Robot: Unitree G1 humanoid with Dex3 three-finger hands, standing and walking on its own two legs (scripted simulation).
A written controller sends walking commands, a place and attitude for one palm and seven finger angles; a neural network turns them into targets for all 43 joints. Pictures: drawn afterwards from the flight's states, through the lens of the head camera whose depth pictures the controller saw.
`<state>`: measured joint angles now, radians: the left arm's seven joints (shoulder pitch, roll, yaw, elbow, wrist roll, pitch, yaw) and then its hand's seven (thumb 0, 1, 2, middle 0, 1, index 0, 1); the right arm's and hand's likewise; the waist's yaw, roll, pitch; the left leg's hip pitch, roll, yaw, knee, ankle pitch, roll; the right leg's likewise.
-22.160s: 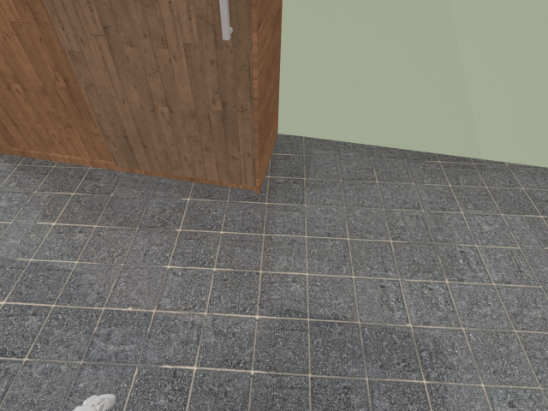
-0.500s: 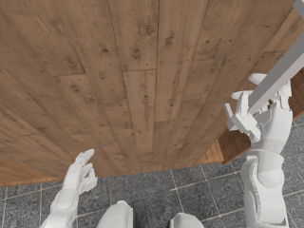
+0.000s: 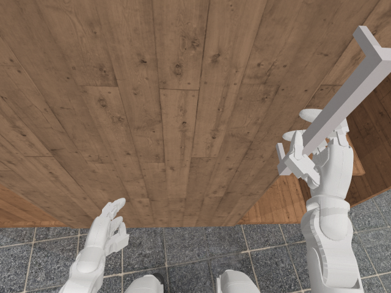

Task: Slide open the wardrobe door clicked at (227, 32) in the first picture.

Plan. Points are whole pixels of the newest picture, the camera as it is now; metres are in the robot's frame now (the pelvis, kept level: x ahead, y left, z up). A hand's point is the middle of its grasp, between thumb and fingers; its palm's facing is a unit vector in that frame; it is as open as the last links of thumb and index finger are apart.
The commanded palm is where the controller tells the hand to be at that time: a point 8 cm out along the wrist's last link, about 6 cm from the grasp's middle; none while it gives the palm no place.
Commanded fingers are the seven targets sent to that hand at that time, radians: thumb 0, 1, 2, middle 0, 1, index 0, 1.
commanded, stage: step sideways, sliding the door along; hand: right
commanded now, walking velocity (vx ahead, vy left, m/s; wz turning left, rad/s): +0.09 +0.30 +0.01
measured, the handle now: (313, 119) +0.36 -0.18 +0.17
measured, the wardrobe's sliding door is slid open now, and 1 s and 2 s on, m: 0.40 0.47 0.46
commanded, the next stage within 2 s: stop walking and hold the door there in 0.70 s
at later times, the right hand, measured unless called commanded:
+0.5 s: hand (247, 150) +0.32 -0.08 +0.14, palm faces +0.39 +0.92 -0.02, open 6.4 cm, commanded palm +0.29 -0.05 +0.13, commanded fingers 0.00 -0.90 -0.90 0.45 1.40 0.45 1.40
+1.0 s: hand (252, 153) +0.32 -0.09 +0.13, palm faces +0.49 +0.82 -0.28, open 6.5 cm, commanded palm +0.28 -0.11 +0.11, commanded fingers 0.00 -0.90 -0.90 0.45 1.40 0.45 1.40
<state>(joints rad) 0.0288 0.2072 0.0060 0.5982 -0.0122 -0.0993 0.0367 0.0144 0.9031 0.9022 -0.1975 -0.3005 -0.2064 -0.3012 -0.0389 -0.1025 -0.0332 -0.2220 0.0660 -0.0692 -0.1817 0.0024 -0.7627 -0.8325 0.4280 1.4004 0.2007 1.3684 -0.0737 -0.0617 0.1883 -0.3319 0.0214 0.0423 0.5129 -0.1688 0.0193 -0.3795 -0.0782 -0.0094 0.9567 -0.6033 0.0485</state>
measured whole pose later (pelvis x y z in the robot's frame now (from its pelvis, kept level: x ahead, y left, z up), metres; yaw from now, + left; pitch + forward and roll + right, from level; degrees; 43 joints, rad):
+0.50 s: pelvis -0.05 +0.15 -0.01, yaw +1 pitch -1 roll +3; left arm 0.22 0.17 -0.01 0.61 -0.05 -0.05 0.03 0.01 0.90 0.90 -0.20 -0.30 -0.21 -0.30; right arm -0.36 -0.22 -0.17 0.09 0.09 -0.01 -0.21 0.02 -0.75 -0.86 0.37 1.40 0.17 1.35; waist -0.11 -0.03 0.14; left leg -0.18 0.05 0.06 0.50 -0.27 -0.06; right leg -0.33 -0.28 -0.01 0.63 -0.27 0.12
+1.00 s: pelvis -0.02 +0.24 +0.00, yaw +1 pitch -3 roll +4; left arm 0.14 0.19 -0.01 0.58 -0.04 -0.07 0.02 0.01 0.90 0.90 -0.20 -0.30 -0.21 -0.30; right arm -0.27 -0.48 -0.33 0.24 0.07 -0.08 -0.11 -0.10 -0.65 -0.80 0.41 1.40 0.24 1.33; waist -0.10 -0.05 0.16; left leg -0.33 0.03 0.10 0.60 -0.17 -0.05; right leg -0.22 -0.27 -0.11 0.59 -0.29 0.11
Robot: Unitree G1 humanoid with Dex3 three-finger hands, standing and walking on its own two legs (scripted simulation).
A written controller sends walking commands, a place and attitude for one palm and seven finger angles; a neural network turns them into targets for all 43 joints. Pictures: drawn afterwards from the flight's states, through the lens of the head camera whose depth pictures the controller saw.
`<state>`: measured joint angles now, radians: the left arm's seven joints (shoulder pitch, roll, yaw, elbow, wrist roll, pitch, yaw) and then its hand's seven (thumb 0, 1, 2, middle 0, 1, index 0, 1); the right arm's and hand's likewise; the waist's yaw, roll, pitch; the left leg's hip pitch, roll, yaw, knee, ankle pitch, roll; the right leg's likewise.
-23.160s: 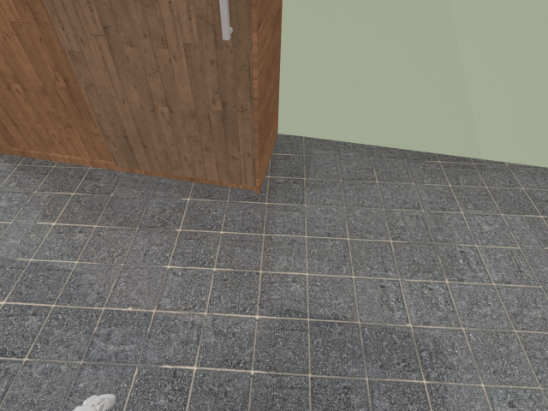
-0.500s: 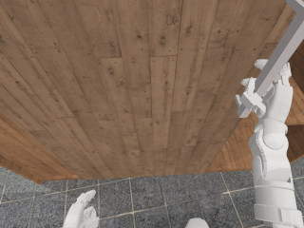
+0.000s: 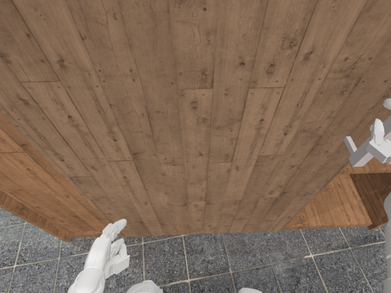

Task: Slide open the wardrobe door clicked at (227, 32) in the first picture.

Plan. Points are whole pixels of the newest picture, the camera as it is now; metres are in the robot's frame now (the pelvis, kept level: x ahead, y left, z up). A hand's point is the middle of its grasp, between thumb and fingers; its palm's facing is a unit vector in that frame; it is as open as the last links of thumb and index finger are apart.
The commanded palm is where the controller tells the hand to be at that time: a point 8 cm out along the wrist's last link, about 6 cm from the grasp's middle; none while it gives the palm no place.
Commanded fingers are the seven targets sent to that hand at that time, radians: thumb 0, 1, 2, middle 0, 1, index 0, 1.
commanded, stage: stop walking and hold the door there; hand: right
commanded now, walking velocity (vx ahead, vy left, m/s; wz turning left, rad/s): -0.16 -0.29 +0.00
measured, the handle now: out of the picture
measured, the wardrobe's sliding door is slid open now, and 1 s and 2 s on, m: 0.47 0.46 0.47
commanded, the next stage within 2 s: none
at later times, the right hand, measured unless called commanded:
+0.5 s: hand (374, 141) +0.33 -0.32 +0.13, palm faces +0.54 +0.81 -0.23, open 6.5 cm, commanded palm +0.29 -0.35 +0.11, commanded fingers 0.00 -0.90 -0.90 0.45 1.40 0.45 1.40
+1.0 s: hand (376, 140) +0.33 -0.33 +0.14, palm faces +0.52 +0.82 -0.25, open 6.2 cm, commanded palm +0.29 -0.35 +0.11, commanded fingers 0.00 -0.90 -0.90 0.45 1.40 0.45 1.40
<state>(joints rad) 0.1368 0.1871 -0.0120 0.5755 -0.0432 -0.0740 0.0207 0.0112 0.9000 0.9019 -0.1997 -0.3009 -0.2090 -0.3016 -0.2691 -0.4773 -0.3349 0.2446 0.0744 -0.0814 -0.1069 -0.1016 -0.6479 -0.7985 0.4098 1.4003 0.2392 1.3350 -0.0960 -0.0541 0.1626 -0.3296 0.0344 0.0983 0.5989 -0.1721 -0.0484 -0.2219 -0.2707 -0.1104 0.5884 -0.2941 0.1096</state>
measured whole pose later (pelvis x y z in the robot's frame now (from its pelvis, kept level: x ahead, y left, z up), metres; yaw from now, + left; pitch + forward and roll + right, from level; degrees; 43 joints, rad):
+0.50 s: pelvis -0.02 +0.00 +0.01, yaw +3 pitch -2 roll +2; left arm 0.29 0.22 -0.02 0.70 -0.03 -0.09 0.08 0.01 0.90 0.90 -0.20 -0.30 -0.21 -0.30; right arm -0.25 -0.48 -0.42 0.47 0.05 -0.11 -0.16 -0.09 -0.69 -0.79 0.39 1.34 0.21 1.33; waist 0.00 0.00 0.02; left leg -0.22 0.00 0.06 0.54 -0.32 -0.02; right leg -0.27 -0.07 -0.11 0.51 -0.21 -0.02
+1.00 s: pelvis -0.05 +0.00 +0.00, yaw +5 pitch -1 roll +1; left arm 0.32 0.31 0.01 0.75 -0.05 -0.07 0.11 0.01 0.90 0.90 -0.20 -0.30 -0.21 -0.30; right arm -0.45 -0.55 -0.42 0.87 0.03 -0.21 -0.12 -0.09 -0.64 -0.83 0.40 1.33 0.31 1.38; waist 0.02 -0.04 -0.01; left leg -0.24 0.00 0.04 0.47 -0.22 0.00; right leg -0.32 -0.08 -0.14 0.50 -0.16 -0.02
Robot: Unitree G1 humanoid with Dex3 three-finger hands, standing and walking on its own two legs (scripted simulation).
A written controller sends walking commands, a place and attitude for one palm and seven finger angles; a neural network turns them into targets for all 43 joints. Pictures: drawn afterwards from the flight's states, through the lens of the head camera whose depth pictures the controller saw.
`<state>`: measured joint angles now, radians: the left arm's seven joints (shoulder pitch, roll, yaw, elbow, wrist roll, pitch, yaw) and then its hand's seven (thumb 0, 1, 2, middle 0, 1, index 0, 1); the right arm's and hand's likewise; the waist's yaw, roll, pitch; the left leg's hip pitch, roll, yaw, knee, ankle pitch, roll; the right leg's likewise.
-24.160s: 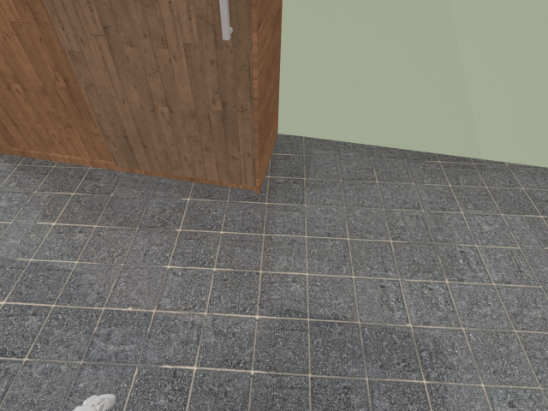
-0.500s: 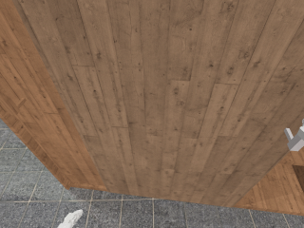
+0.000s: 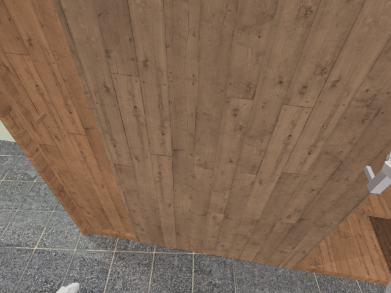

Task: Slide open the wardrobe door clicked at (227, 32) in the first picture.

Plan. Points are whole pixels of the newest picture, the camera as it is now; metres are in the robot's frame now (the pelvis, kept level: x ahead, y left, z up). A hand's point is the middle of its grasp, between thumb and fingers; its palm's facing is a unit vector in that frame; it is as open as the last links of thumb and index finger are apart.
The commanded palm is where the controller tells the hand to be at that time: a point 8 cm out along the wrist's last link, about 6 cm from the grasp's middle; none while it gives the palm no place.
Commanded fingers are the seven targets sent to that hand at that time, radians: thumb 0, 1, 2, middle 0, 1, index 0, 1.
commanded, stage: stop walking and hold the door there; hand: right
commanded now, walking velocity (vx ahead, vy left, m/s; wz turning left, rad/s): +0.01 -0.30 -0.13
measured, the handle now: out of the picture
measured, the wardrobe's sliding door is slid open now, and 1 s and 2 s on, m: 0.46 0.47 0.46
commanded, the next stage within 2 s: loosen the grip on the handle in 1.26 s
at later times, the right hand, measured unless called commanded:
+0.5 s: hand (387, 168) +0.36 -0.36 +0.12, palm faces +0.41 +0.89 -0.19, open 5.6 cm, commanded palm +0.33 -0.37 +0.11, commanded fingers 0.00 -0.90 -0.90 0.45 1.40 0.45 1.40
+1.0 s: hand (387, 168) +0.36 -0.35 +0.12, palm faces +0.44 +0.88 -0.19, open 5.6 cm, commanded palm +0.32 -0.37 +0.11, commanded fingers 0.00 -0.90 -0.90 0.45 1.40 0.45 1.40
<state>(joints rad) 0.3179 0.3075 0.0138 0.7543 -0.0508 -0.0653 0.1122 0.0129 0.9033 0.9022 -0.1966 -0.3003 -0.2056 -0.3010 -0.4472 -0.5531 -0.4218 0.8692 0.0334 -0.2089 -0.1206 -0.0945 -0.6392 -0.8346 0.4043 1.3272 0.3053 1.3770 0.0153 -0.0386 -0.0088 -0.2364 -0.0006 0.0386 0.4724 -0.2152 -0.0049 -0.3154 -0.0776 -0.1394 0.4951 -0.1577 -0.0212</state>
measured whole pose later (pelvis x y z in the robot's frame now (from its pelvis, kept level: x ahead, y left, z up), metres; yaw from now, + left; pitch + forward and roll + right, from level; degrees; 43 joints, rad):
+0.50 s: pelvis -0.04 -0.08 +0.00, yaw -2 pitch -2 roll +1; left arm 0.18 0.20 -0.02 0.69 -0.04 -0.07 0.08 0.01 0.90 0.90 -0.20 -0.30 -0.21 -0.30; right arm -0.53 -0.40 -0.25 0.59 0.05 -0.15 -0.11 -0.14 -0.72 -0.81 0.45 1.40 0.32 1.40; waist -0.02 0.01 0.13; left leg -0.40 0.03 0.05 0.98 -0.47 -0.03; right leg -0.32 -0.01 -0.10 0.52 -0.18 -0.08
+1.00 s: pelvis -0.07 -0.06 +0.00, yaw -1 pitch -1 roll +2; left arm 0.27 0.29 -0.01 0.71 -0.04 -0.07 0.10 0.01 0.90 0.90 -0.20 -0.30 -0.21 -0.30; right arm -0.65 -0.50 -0.30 0.80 0.06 -0.07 -0.10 -0.11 -0.73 -0.79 0.43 1.38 0.31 1.40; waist 0.02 -0.01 0.10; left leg -0.15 0.00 0.06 0.49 -0.33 -0.01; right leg -0.39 -0.06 -0.10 0.52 -0.13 -0.04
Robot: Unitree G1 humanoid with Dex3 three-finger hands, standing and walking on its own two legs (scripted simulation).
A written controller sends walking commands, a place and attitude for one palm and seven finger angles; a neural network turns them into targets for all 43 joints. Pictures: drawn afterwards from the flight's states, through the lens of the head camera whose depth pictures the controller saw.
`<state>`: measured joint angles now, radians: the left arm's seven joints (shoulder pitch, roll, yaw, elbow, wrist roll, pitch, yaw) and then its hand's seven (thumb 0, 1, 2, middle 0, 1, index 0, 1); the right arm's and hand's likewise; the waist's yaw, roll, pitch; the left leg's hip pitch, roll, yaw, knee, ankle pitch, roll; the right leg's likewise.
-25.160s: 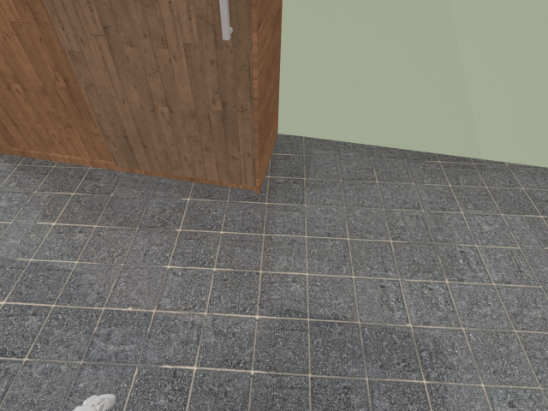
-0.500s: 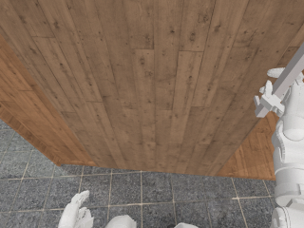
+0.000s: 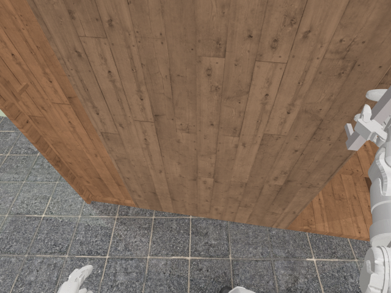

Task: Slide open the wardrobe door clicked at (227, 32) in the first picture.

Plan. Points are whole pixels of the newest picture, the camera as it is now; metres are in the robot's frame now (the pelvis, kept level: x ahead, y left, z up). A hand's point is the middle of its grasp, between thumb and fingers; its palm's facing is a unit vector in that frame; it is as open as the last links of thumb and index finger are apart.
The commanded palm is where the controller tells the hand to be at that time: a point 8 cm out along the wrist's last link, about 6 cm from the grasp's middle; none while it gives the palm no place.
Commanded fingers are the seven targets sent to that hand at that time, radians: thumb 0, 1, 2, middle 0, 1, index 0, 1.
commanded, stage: stop walking and hold the door there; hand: right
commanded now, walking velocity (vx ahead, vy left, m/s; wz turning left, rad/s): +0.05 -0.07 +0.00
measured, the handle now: (386, 91) +0.47 -0.33 +0.17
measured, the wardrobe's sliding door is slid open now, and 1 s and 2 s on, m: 0.47 0.46 0.46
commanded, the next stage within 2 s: loosen the grip on the handle in 0.26 s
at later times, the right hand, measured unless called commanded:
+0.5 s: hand (369, 121) +0.43 -0.30 +0.13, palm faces +0.45 +0.88 -0.19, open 6.5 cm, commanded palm +0.38 -0.33 +0.13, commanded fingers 0.00 0.07 -0.43 0.45 1.40 0.45 1.40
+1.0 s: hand (371, 125) +0.43 -0.31 +0.12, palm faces +0.45 +0.87 -0.22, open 14.3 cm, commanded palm +0.38 -0.34 +0.13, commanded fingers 0.00 0.55 -0.20 0.25 1.15 0.25 1.15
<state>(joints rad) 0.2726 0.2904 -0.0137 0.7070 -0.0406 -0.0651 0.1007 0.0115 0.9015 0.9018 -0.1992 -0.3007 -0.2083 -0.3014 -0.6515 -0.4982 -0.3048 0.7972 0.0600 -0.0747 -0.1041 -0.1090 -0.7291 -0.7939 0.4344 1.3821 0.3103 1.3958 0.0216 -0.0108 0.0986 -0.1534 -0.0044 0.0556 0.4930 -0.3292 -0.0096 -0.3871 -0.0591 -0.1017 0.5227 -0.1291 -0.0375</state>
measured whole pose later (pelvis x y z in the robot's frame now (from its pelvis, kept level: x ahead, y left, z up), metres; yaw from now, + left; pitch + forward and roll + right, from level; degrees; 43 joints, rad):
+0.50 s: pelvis +0.01 +0.01 +0.00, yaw +0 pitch +4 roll +0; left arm 0.24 0.24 0.01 0.68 0.00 -0.10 0.05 0.01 0.90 0.90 -0.20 -0.30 -0.21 -0.30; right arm -0.67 -0.51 -0.47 0.86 -0.07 -0.06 0.00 -0.07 -0.53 -0.75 0.45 1.40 0.38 1.40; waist 0.02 0.02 -0.02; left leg -0.26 0.00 0.05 0.57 -0.38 0.01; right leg -0.46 -0.05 -0.11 0.54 -0.13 -0.02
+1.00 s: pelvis +0.00 +0.01 -0.01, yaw +0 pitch +6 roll +2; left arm 0.37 0.26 0.00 0.74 -0.02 -0.05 0.11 0.01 0.90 0.90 -0.20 -0.30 -0.21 -0.30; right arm -0.63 -0.58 -0.45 0.86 -0.01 -0.09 -0.01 -0.01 0.53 -0.21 0.28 1.19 0.29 1.19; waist 0.06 -0.01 -0.03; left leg -0.34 -0.02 0.06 0.64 -0.40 0.01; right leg -0.56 -0.07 -0.08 0.63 -0.17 -0.03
